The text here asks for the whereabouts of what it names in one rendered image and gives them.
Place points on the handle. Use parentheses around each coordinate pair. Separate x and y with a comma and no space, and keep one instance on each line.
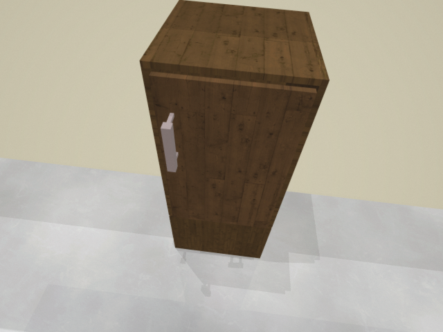
(167,132)

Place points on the cupboard door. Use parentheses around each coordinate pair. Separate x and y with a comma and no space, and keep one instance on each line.
(236,141)

